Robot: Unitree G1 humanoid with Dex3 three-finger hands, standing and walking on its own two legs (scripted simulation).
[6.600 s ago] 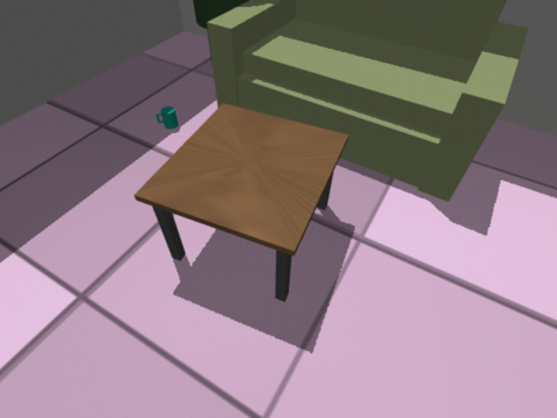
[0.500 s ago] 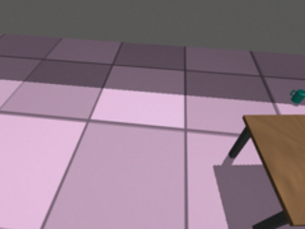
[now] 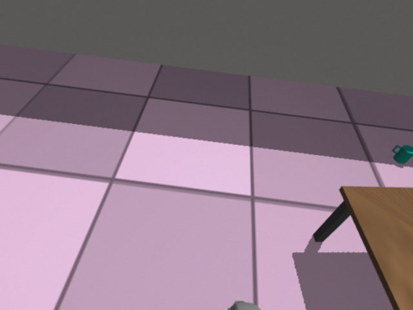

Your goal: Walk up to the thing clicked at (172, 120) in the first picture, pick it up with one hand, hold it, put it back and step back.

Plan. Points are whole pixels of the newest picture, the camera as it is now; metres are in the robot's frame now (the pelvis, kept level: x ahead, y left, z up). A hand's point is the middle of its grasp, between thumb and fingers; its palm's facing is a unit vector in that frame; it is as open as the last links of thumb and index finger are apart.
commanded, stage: walk up
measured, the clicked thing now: (402, 153) +1.23 -1.45 -0.72
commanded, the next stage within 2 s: none
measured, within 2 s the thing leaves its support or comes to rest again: neither
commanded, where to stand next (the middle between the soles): +0.78 -0.04 m, yaw +0 degrees
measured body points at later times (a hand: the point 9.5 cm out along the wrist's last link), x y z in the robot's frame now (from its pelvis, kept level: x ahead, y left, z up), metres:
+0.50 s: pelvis +0.22 -0.04 +0.00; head +0.23 -0.05 +0.44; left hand +0.29 +0.28 -0.10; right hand +0.29 -0.36 -0.12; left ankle +0.31 +0.12 -0.70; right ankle +0.22 -0.15 -0.74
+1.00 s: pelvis +0.43 -0.03 -0.01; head +0.45 -0.03 +0.44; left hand +0.52 +0.29 -0.12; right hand +0.46 -0.35 -0.12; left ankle +0.39 +0.11 -0.74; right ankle +0.53 -0.17 -0.73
